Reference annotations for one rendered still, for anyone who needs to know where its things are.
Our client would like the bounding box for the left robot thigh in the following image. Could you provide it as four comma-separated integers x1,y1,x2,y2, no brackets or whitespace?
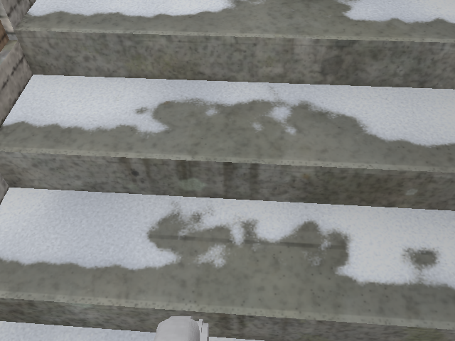
154,316,209,341

